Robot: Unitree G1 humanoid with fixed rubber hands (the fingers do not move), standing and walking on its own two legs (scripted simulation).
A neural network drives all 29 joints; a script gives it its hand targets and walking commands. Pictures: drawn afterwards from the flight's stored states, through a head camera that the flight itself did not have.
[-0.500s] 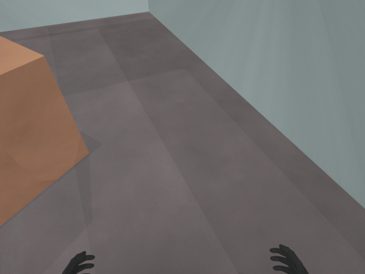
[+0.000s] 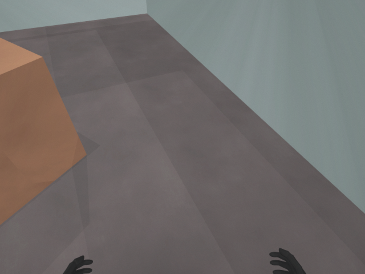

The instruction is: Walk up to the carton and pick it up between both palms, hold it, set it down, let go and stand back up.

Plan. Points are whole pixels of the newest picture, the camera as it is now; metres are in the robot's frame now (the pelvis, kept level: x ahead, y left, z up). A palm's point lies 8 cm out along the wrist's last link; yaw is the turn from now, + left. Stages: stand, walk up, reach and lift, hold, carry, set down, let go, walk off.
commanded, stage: stand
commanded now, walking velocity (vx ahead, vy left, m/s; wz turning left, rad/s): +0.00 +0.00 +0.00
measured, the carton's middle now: out of the picture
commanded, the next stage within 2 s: none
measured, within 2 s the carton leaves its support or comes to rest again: neither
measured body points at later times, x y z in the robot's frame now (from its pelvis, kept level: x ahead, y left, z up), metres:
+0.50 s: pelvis -0.01 +0.00 +0.00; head +0.00 +0.00 +0.45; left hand +0.13 +0.26 -0.09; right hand +0.13 -0.26 -0.08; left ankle +0.01 +0.12 -0.73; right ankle +0.02 -0.12 -0.73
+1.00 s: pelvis -0.01 +0.00 +0.00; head +0.00 +0.00 +0.45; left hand +0.13 +0.25 -0.10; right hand +0.12 -0.26 -0.09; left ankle +0.01 +0.12 -0.73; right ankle +0.02 -0.12 -0.73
